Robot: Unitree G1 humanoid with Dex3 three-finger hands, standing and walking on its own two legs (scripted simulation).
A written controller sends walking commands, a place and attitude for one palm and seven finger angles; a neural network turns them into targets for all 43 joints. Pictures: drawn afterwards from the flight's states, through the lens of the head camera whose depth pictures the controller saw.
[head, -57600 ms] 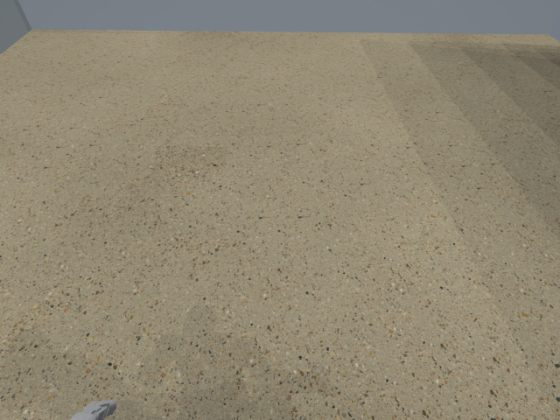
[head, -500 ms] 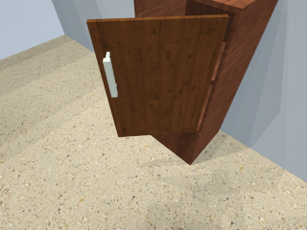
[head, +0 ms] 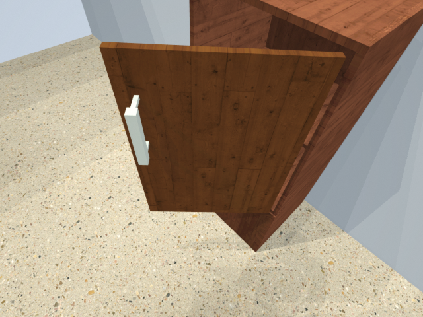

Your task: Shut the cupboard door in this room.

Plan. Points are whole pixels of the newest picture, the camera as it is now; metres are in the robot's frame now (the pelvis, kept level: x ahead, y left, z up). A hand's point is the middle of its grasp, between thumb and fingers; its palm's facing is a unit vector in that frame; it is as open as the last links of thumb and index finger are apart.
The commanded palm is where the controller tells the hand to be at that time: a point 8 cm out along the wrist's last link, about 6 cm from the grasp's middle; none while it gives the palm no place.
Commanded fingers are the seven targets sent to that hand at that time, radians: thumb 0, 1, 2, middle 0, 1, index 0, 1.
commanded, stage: come to a stop and stand still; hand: left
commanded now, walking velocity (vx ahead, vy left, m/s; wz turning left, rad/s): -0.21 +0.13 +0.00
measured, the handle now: (140, 132) +0.44 +0.19 +0.08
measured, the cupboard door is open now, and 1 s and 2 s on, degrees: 47 47 47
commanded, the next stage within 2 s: look again from close up in 1.14 s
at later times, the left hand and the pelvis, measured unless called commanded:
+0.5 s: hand out of the picture +0.04 +0.22 -0.18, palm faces +0.06 -0.98 -0.21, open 7.3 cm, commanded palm none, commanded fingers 0.00 0.90 0.90 -0.20 -0.30 -0.20 -0.30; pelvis -0.01 +0.02 +0.00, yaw +0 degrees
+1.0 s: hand out of the picture -0.06 +0.16 -0.17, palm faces +0.00 -0.99 -0.14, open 7.3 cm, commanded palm none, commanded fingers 0.00 0.90 0.90 -0.20 -0.30 -0.20 -0.30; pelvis -0.05 +0.01 +0.01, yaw +0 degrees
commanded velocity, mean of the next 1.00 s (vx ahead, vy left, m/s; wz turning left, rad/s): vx -0.04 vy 0.03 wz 0.00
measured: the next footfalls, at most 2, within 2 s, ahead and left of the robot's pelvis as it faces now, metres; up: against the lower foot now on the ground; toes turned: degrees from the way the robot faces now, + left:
left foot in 0.30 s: +0.02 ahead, +0.11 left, +0.00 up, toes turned +4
right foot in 0.62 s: -0.03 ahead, -0.10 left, +0.00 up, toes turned +0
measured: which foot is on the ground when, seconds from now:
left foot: down 0.00-0.04, up 0.06-0.28, down 0.30-1.00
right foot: down 0.00-0.32, up 0.34-0.60, down 0.62-1.00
